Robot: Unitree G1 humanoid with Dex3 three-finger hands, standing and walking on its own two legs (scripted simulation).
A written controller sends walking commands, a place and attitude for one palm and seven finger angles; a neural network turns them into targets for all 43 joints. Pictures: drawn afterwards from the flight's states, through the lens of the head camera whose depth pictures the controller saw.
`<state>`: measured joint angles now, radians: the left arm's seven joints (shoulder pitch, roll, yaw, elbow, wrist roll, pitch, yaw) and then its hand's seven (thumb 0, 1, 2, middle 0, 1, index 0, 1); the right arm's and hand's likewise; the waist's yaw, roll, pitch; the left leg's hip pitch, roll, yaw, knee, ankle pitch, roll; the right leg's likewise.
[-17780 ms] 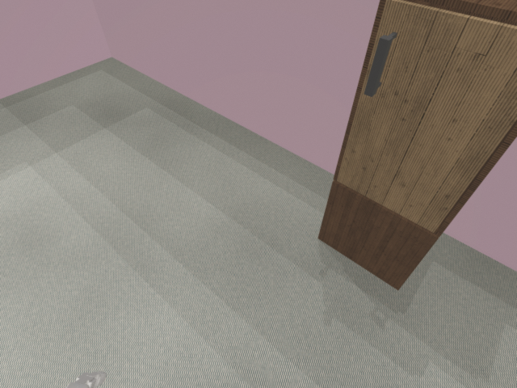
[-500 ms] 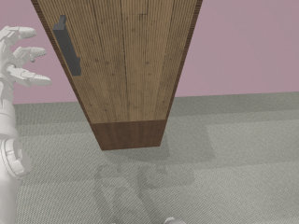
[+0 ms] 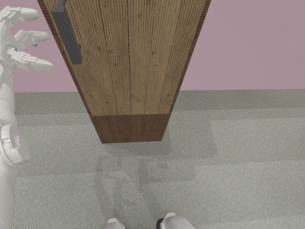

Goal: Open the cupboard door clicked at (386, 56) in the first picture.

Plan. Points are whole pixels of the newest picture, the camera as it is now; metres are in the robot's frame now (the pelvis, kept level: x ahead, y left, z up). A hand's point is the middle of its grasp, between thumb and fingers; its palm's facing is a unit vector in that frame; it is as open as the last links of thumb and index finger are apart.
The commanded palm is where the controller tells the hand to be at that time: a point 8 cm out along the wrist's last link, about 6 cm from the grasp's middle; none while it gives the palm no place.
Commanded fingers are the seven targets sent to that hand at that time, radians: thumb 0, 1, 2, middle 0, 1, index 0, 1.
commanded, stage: move the hooked fingers beside the handle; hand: left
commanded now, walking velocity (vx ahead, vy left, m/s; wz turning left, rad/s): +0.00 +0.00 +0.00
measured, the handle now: (70, 32) +0.56 +0.15 +0.15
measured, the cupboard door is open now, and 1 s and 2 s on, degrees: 0 0 0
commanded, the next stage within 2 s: slide the fingers in behind the handle in 1.42 s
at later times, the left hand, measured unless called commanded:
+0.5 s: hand (20, 51) +0.51 +0.25 +0.15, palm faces -0.04 -1.00 +0.01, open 14.0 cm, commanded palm +0.49 +0.29 +0.14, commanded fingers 0.00 -0.50 0.30 -0.30 -1.20 -0.30 -1.20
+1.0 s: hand (28, 46) +0.51 +0.23 +0.15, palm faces +0.00 -1.00 -0.02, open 14.0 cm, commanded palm +0.49 +0.28 +0.15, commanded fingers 0.00 -0.50 0.30 -0.30 -1.20 -0.30 -1.20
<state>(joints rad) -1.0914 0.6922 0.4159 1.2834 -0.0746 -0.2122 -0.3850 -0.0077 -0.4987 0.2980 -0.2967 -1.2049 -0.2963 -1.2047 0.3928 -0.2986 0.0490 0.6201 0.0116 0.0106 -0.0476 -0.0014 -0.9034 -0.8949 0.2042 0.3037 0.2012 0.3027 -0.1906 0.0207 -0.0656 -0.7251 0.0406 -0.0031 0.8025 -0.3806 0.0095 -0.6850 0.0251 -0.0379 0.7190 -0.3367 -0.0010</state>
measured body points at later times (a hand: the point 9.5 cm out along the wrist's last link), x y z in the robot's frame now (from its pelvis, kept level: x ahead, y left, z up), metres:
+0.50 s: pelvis +0.01 +0.00 +0.00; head +0.10 +0.02 +0.44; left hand +0.50 +0.30 +0.15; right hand +0.00 -0.27 -0.10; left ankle -0.01 +0.11 -0.71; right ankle +0.00 -0.12 -0.71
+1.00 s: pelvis +0.00 +0.00 +0.00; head +0.10 +0.01 +0.44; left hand +0.51 +0.28 +0.15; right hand -0.01 -0.26 -0.11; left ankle -0.01 +0.11 -0.71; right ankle +0.00 -0.12 -0.71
